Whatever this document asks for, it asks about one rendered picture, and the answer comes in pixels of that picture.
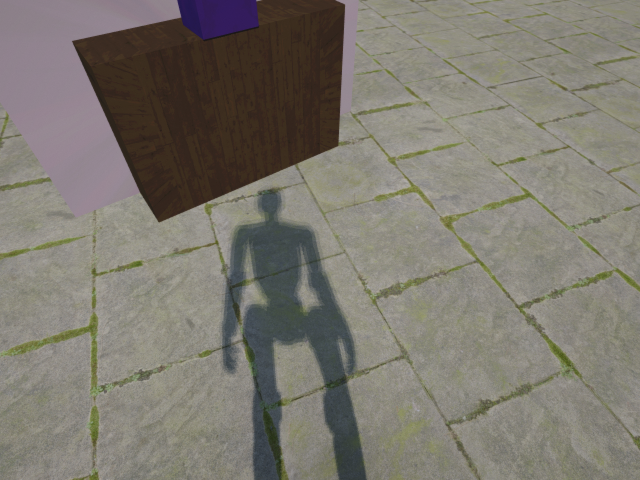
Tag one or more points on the pedestal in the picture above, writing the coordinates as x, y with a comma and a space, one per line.
196, 119

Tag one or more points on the carton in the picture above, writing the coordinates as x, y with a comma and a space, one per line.
212, 18

